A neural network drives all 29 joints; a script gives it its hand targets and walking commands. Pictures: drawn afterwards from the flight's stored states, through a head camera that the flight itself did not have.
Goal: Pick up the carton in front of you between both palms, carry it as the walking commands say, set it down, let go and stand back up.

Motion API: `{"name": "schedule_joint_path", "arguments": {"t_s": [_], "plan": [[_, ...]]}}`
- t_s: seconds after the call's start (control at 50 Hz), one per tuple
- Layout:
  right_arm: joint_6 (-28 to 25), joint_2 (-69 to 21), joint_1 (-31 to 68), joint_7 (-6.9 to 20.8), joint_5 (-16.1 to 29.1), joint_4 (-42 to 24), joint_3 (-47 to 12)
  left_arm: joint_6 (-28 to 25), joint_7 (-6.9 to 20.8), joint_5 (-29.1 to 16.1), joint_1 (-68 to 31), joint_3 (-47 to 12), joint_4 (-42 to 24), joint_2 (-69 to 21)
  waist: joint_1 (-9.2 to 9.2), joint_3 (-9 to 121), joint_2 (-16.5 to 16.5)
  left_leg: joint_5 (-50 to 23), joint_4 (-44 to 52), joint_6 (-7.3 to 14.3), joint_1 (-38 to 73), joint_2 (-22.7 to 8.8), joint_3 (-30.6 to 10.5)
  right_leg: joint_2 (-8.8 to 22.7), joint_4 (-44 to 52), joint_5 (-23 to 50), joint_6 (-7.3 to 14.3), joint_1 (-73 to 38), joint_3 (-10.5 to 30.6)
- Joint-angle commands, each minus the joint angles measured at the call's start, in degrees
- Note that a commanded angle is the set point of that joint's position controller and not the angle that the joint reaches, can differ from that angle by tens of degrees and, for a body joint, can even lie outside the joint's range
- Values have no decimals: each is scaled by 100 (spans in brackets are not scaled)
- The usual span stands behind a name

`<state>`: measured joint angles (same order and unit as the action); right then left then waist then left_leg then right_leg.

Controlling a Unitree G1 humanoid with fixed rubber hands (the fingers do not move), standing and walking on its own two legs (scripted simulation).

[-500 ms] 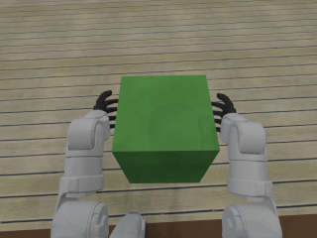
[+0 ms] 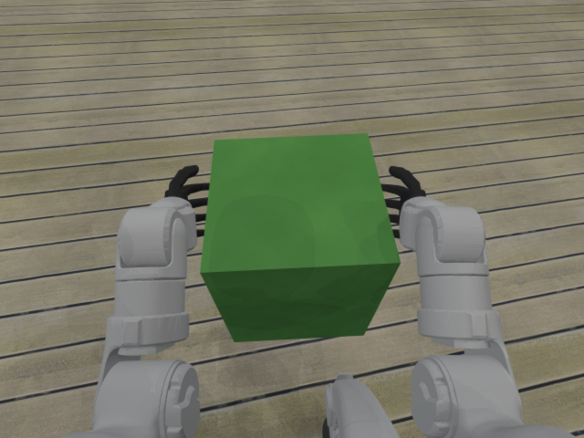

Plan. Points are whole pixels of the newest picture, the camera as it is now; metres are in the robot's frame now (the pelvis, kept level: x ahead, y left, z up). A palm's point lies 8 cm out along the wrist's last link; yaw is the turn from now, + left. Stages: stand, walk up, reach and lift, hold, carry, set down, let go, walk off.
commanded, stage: carry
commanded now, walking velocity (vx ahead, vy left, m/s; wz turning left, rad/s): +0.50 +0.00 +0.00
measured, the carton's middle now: (295, 246) +0.37 -0.02 +0.02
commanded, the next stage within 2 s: none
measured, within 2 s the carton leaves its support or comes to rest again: neither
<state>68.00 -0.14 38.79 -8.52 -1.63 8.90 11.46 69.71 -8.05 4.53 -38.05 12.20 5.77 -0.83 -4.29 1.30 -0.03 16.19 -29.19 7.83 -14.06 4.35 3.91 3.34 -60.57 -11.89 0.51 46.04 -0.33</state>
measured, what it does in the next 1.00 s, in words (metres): walks ahead: right foot, then left foot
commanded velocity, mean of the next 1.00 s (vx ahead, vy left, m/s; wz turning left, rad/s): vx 0.50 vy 0.00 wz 0.00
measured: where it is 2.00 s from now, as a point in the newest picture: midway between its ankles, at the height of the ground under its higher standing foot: (256, 186)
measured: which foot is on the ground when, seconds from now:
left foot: down 0.00-0.16, up 0.18-0.66, down 0.68-1.00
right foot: up 0.00-0.14, down 0.16-0.70, up 0.72-1.00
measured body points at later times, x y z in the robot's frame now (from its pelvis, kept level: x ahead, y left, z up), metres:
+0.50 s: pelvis +0.30 -0.02 +0.00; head +0.34 -0.03 +0.45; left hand +0.66 +0.15 +0.11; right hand +0.68 -0.15 +0.10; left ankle +0.38 +0.14 -0.68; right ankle +0.27 -0.08 -0.74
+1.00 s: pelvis +0.60 +0.03 +0.01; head +0.59 +0.05 +0.46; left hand +0.88 +0.18 +0.08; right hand +0.88 -0.12 +0.09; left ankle +0.54 +0.11 -0.74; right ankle +0.70 -0.12 -0.70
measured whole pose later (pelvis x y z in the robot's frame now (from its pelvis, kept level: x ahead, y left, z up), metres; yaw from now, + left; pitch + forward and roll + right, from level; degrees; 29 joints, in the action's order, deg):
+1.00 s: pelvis +0.60 +0.03 +0.01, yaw -1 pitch +4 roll -1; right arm 68.1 -7.7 9.6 -5.6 -6.4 -16.9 5.9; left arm 69.9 -5.8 7.5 -9.2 5.1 -18.0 -7.7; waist -1.0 7.0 -0.1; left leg 13.4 -15.1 2.7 -6.4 -0.7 9.2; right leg 5.2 -39.6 -11.3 -1.5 33.2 -5.6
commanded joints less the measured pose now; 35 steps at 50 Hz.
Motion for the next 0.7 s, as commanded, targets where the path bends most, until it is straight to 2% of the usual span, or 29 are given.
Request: {"name": "schedule_joint_path", "arguments": {"t_s": [0.0, 0.06, 0.08, 0.1, 0.12, 0.14, 0.16, 0.18, 0.2, 0.22, 0.24, 0.28, 0.3, 0.34, 0.42, 0.54, 0.6, 0.62, 0.64, 0.66, 0.68], "plan": [[-92, -6511, 4295, 1640, 2763, -945, -3553, -281, 992, -2249, -4062, -3645, -596, -6240, -149, 2473, 608, -4731, 95, 152, 2859, -1238, -1272, -311, 766, 436, 95, 657, -472], [-82, -6422, 3884, 1664, 2604, -566, -3499, -248, 1053, -2119, -3737, -3617, -272, -6124, -213, 2270, 686, -5245, -118, 18, 2856, -999, -913, -653, 2373, 1153, 184, -23, -886], [-99, -6422, 3808, 1683, 2562, -421, -3476, -248, 1091, -2084, -3616, -3585, -120, -6122, -159, 2254, 741, -5496, -210, -94, 2564, -953, -725, -771, 2924, 1469, 255, -727, -1007], [-127, -6423, 3754, 1707, 2536, -291, -3455, -261, 1134, -2063, -3533, -3540, 4, -6105, -14, 2314, 847, -5885, -425, -213, 2194, -1003, -625, -893, 3292, 1750, 328, -1653, -1081], [-162, -6432, 3784, 1735, 2529, -221, -3457, -288, 1179, -2052, -3504, -3484, 71, -6105, 279, 2473, 920, -6064, -958, -354, 1828, -1064, -437, -874, 3635, 2025, 389, -2679, -1057], [-201, -6485, 3868, 1766, 2539, -191, -3489, -326, 1226, -2052, -3503, -3415, 106, -6113, 644, 2788, 715, -5337, -1881, -516, 1225, -977, -132, -583, 3916, 2538, 452, -3982, -842], [-230, -6553, 4077, 1793, 2522, -211, -3484, -367, 1279, -2027, -3457, -3304, 185, -6062, 746, 3210, -223, -1939, -3019, -723, -251, -675, -102, 691, 3002, 4592, 725, -5701, 535], [-219, -6723, 3996, 1781, 2508, -67, -3459, -396, 1296, -2038, -3531, -3276, 243, -5941, 720, 3786, -1352, 1785, -4837, -959, -2309, 89, -372, 2000, 2756, 4909, 1802, -7424, 2705], [-217, -6562, 3922, 1714, 2432, -244, -3492, -408, 1336, -2141, -3318, -3378, 240, -6148, 773, 4037, -1006, 1520, -5382, -699, -2620, -135, -726, 1922, 3266, 2560, 1944, -7208, 3207], [-239, -6596, 4251, 1661, 2480, -497, -3534, -469, 1383, -2312, -3710, -3455, -147, -6257, 810, 3556, -795, 1140, -5232, -584, -2867, -327, -730, 1634, 3578, 1517, 1709, -6593, 2917], [-252, -6647, 4423, 1586, 2476, -680, -3536, -455, 1418, -2555, -4114, -3613, -421, -6481, 694, 3137, -395, 877, -4923, -582, -2877, -457, -658, 1429, 3791, 1327, 1465, -5993, 2519], [-273, -6595, 4371, 1408, 2351, -974, -3520, -442, 1443, -2923, -4635, -3845, -883, -6720, 555, 2912, -229, 558, -4372, -653, -2496, -646, -603, 1261, 4082, 1118, 1231, -5165, 1988], [-278, -6560, 4258, 1334, 2293, -1067, -3532, -431, 1443, -3024, -4714, -3899, -1033, -6745, 512, 2892, -325, 510, -4136, -690, -2372, -681, -527, 1192, 4173, 1069, 1167, -4970, 1769], [-270, -6432, 4032, 1214, 2152, -1176, -3533, -384, 1449, -3102, -4642, -3935, -1143, -6685, 516, 2944, -443, 476, -3656, -783, -2463, -732, -355, 1141, 4195, 1503, 1161, -5033, 1433], [-179, -6205, 3594, 1114, 1941, -1235, -3622, -255, 1489, -2992, -4134, -3882, -1110, -6408, 686, 2878, -625, -8, -2617, -872, -2891, -795, -96, 1044, 4080, 2637, 1087, -5562, 956], [43, -6275, 2709, 1279, 1773, -1150, -3816, -41, 1663, -2579, -3059, -3807, -976, -6302, 734, 2300, -864, -1062, -727, -837, -2569, -568, 297, 826, 4032, 3743, 721, -5915, 304], [158, -6410, 2309, 1448, 1788, -1190, -3903, 27, 1718, -2372, -2465, -3816, -969, -6326, 668, 2047, -971, -1461, 355, -784, -1773, -356, 619, 690, 3809, 4375, 509, -5808, -140], [187, -6464, 2157, 1506, 1796, -1206, -3930, 39, 1731, -2319, -2279, -3833, -993, -6327, 597, 2110, -993, -1673, 735, -760, -1089, -269, 776, 644, 3461, 4590, 392, -5596, -303], [203, -6524, 1969, 1563, 1797, -1209, -3953, 51, 1743, -2287, -2136, -3871, -1043, -6331, 494, 2326, -852, -1925, 1028, -726, 43, -265, 874, 554, 2845, 4310, 221, -5071, -557], [211, -6546, 1769, 1618, 1787, -1229, -3941, 56, 1761, -2254, -2035, -3943, -1113, -6326, 394, 2644, -560, -1718, 849, -592, 1311, -754, 351, 448, 2091, 2986, 53, -4182, -683], [223, -6448, 1544, 1654, 1743, -1258, -3889, 82, 1798, -2296, -1970, -4035, -1185, -6365, 380, 3003, 586, -2582, 454, -277, 2443, -2077, -1381, 151, 854, 697, -84, -2989, -729]]}}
